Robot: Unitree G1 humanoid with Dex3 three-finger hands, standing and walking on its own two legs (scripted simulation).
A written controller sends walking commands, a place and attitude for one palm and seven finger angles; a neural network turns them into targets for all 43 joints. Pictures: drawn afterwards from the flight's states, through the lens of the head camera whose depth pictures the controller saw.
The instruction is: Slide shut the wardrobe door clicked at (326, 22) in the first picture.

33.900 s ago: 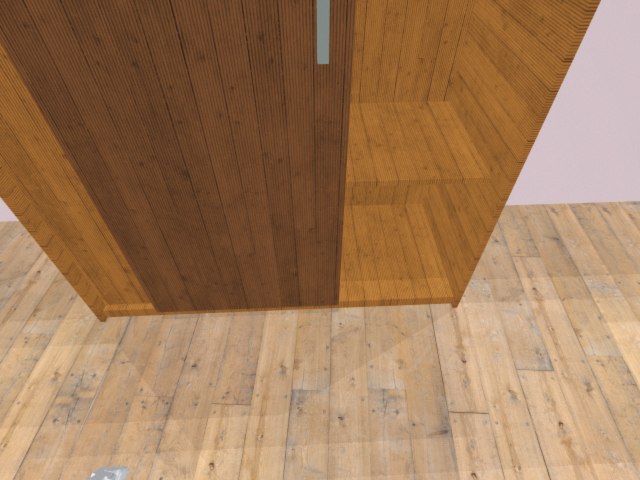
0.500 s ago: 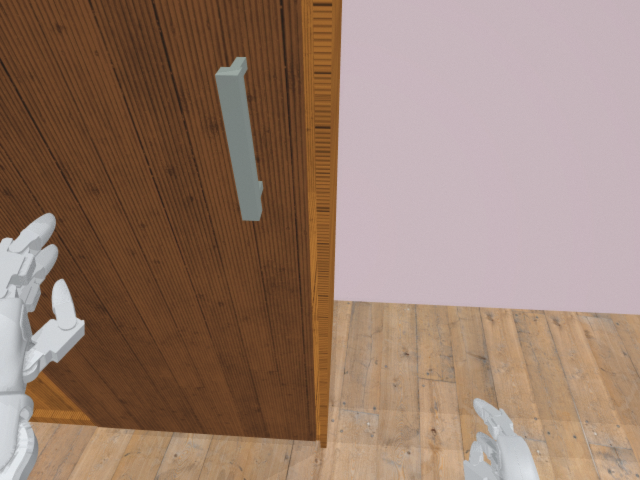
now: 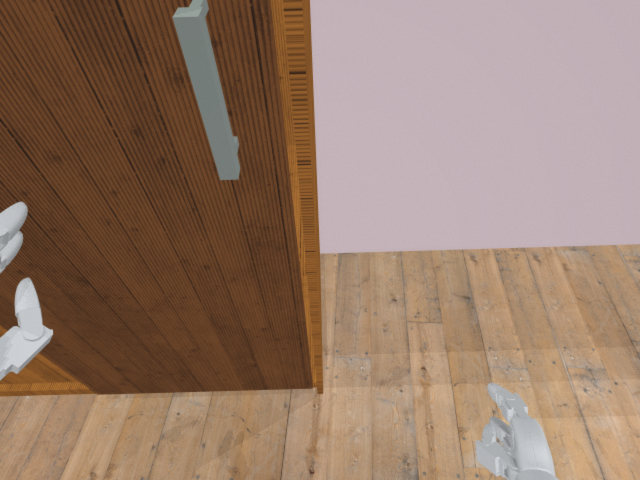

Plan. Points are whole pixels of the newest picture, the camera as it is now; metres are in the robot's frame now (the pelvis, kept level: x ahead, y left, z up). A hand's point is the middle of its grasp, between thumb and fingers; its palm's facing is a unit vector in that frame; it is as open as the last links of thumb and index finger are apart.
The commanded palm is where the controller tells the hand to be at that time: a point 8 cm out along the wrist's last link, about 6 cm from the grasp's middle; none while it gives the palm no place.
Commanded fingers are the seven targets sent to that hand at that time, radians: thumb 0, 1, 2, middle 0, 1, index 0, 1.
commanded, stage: step back with the hand held close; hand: left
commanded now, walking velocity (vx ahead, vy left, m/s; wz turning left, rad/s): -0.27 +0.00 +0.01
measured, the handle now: (216, 96) +0.43 +0.14 +0.26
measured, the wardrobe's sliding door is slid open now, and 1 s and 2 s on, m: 0.01 0.01 0.01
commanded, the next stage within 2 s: stop stepping back and stand still in 0.74 s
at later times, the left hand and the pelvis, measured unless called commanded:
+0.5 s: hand out of the picture +0.10 +0.27 +0.17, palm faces +0.50 -0.71 -0.50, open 7.4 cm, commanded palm +0.03 +0.31 +0.18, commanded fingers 0.00 0.90 0.90 -0.20 -0.30 -0.20 -0.30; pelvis -0.08 +0.00 -0.02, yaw +5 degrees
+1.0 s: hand out of the picture +0.02 +0.28 +0.16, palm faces +0.48 -0.77 -0.43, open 7.4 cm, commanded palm -0.05 +0.31 +0.18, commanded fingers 0.00 0.90 0.90 -0.20 -0.30 -0.20 -0.30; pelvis -0.18 +0.00 +0.00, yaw +3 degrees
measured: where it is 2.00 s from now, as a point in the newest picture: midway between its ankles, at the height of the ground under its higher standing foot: outside the picture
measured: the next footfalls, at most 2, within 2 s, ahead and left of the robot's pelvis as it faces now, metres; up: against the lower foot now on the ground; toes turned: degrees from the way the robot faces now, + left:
right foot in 0.74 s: -0.11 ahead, -0.13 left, +0.00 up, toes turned +12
left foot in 0.88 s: -0.07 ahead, +0.11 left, +0.00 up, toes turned +10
